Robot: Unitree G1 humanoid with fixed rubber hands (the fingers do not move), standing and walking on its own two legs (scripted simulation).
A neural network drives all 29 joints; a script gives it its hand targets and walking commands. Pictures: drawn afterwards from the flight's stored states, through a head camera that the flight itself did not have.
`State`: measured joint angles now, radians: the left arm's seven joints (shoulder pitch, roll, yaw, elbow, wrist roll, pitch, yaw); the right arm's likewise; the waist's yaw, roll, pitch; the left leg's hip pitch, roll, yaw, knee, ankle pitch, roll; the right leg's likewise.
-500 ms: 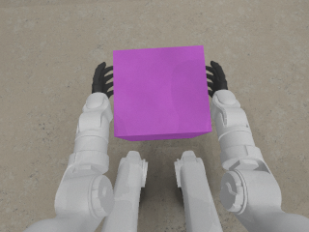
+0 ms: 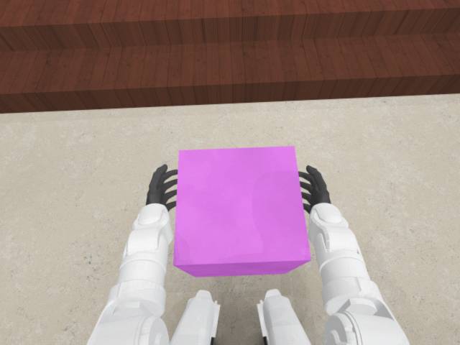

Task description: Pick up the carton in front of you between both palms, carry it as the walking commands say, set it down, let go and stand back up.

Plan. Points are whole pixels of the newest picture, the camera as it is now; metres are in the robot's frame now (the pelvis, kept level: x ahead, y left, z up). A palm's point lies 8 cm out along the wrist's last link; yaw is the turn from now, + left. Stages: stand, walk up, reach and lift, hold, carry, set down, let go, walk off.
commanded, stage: reach and lift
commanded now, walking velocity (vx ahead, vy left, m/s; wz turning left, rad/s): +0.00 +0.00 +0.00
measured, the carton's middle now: (238, 219) +0.37 +0.00 -0.11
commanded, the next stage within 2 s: hold in 1.60 s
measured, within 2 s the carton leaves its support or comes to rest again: neither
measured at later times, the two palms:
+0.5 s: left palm (125, 187) +0.34 +0.15 +0.11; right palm (352, 188) +0.34 -0.15 +0.11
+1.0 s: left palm (117, 182) +0.33 +0.15 +0.14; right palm (365, 186) +0.33 -0.16 +0.13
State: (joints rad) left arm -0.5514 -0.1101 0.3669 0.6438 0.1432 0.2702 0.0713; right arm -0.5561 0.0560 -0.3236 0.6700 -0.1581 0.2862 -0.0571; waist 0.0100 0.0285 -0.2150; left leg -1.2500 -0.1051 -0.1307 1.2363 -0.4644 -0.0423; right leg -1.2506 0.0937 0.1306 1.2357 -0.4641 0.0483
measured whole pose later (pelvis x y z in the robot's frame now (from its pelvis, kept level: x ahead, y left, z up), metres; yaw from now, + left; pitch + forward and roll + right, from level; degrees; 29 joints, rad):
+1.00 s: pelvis +0.03 +0.00 +0.12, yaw +0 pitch -3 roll +0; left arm -0.33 -0.17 0.31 0.39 0.29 0.60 0.00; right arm -0.32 0.14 -0.28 0.41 -0.27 0.61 0.00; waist 0.00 0.02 0.00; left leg -0.21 -0.05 -0.15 0.49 -0.23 -0.02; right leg -0.21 0.05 0.15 0.49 -0.23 0.02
